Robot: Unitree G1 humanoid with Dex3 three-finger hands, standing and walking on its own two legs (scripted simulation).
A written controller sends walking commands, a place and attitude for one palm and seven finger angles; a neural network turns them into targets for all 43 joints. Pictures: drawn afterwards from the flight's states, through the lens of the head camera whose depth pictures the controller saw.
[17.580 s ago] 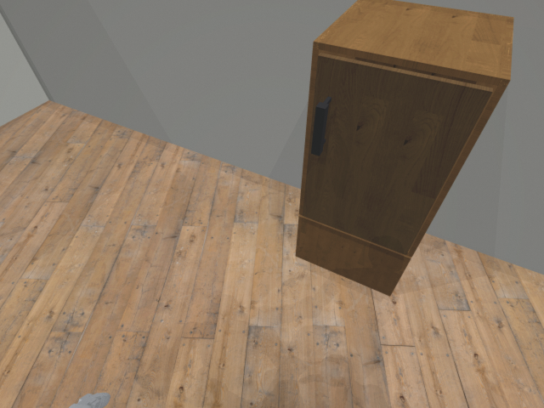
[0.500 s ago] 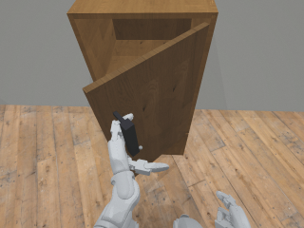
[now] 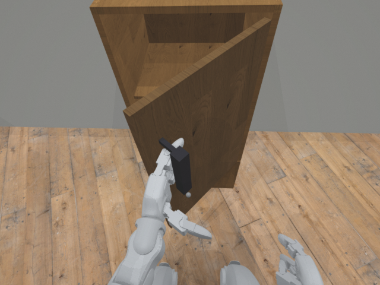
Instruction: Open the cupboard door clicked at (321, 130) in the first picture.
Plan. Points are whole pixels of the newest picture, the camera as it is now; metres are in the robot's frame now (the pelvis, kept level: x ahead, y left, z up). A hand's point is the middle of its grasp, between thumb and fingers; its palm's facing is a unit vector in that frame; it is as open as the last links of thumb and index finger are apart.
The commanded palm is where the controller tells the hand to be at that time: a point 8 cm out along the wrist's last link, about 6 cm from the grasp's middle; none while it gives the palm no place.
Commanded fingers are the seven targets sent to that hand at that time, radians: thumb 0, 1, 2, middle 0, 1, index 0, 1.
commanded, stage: slide the hand sideways off the handle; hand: left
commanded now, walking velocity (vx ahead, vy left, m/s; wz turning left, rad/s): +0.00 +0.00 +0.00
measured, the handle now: (174, 166) +0.35 +0.05 +0.05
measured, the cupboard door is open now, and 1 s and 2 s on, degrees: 49 48 48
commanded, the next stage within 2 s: draw the hand back to the body in 0.88 s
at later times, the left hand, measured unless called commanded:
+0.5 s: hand (167, 215) +0.25 +0.05 +0.05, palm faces -0.08 -1.00 +0.00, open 16.1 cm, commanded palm +0.22 +0.12 +0.05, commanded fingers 0.00 -0.50 0.30 -0.15 -0.30 -0.15 -0.30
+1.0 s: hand (145, 235) +0.21 +0.09 +0.05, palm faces -0.07 -1.00 -0.01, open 16.3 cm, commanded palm +0.19 +0.15 +0.06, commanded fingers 0.00 -0.50 0.30 -0.15 -0.30 -0.15 -0.30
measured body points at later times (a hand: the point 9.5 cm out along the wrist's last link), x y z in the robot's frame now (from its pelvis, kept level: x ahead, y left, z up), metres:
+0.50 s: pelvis +0.02 +0.00 +0.00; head +0.08 -0.02 +0.44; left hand +0.24 +0.11 +0.05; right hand +0.20 -0.22 -0.09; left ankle +0.02 +0.12 -0.66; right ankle +0.04 -0.09 -0.66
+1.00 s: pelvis +0.02 -0.01 -0.02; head +0.08 -0.02 +0.43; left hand +0.21 +0.14 +0.05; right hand +0.21 -0.23 -0.10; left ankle +0.02 +0.12 -0.66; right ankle +0.04 -0.09 -0.66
